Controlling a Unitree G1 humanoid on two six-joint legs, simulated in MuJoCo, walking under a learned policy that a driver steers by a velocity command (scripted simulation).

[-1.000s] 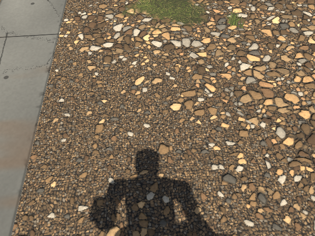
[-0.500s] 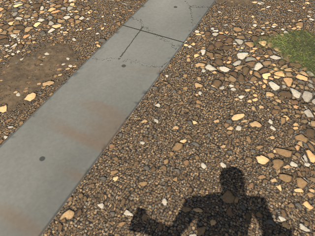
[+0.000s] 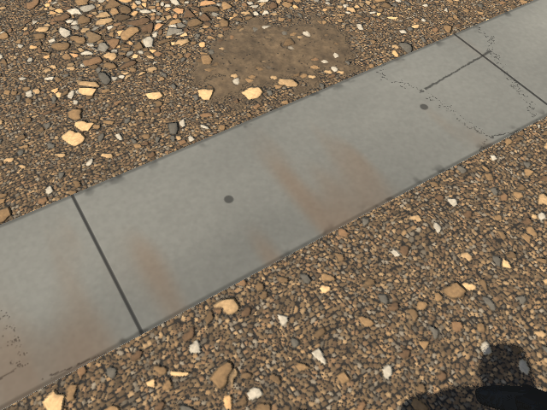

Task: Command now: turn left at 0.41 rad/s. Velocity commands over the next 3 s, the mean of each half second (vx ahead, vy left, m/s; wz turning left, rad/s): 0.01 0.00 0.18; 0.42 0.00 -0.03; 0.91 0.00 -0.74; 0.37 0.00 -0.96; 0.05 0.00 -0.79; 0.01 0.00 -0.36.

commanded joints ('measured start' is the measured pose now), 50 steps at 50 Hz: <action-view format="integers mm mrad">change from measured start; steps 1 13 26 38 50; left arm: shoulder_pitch -48 -36 -65 -38 -126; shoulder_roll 83 28 38 107 38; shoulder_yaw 15 4 -9 45 31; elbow -108 -30 38 114 74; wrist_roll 4 3 -4 3 9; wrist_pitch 8 31 -37 -70 -93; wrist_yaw -2 -2 12 -11 -63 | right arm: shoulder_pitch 217 103 168 89 270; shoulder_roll -185 -109 -56 -64 -113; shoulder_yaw -52 -11 9 -12 -30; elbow -5 72 229 229 264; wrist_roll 28 -9 4 -5 -10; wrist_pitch -12 -35 -50 -87 -157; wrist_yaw -39 -34 -48 5 -39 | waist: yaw -134 -77 -62 -60 -81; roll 161 179 -7 -37 94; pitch -261 -115 -84 -11 -59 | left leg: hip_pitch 391 108 136 -219 369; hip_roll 388 222 76 89 354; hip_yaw -349 -245 -169 -45 -370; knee -191 -260 -231 186 -502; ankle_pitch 823 355 167 -102 -385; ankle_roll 267 155 -23 -1 38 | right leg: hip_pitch -282 1 144 191 -556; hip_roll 33 91 -12 -210 22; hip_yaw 187 168 300 556 317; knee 349 -147 -511 -791 297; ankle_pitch -71 131 401 -121 324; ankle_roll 27 -7 -68 -244 -110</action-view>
